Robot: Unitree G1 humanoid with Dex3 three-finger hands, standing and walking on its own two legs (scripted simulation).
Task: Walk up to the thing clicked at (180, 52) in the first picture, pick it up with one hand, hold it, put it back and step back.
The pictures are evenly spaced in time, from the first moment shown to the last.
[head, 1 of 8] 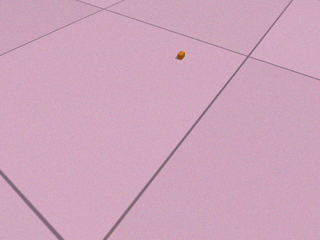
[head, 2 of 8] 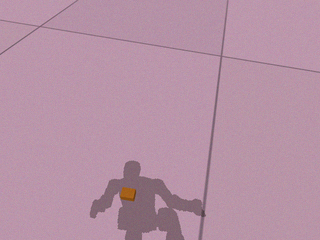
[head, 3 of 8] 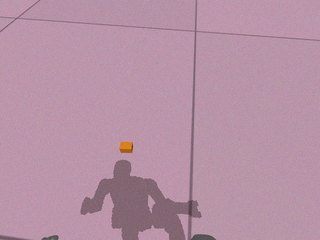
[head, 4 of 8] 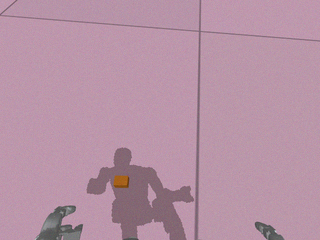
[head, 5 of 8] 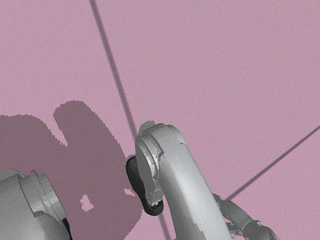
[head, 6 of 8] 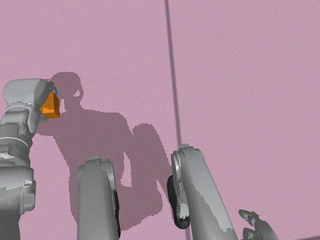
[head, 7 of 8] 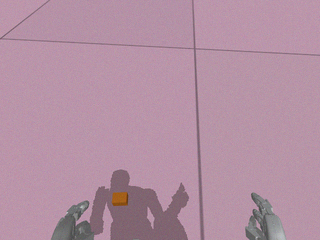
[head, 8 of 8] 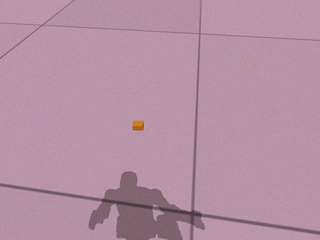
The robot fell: no
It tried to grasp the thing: yes
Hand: left
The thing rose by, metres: 0.69
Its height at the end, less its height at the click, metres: +0.00
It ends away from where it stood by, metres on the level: 0.01
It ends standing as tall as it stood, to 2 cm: yes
